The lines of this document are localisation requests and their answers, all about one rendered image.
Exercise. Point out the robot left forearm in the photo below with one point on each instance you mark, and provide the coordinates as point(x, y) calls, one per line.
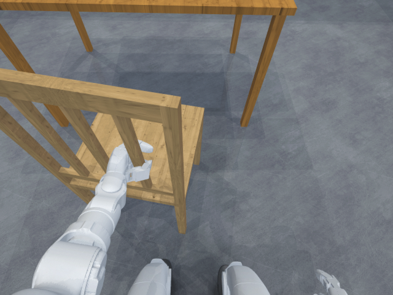
point(97, 222)

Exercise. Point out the table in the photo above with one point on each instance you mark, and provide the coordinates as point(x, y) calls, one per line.
point(279, 9)

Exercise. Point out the robot left hand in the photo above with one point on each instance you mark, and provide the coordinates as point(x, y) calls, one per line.
point(120, 162)

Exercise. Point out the robot right hand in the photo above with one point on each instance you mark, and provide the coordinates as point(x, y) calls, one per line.
point(330, 283)

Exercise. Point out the chair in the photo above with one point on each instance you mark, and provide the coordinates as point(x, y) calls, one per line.
point(124, 115)

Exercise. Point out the robot left upper arm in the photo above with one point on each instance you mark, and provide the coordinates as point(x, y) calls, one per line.
point(70, 269)

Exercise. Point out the robot left shin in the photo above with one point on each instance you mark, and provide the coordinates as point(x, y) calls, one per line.
point(158, 260)

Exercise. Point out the right robot thigh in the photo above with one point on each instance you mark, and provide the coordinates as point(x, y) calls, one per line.
point(241, 280)

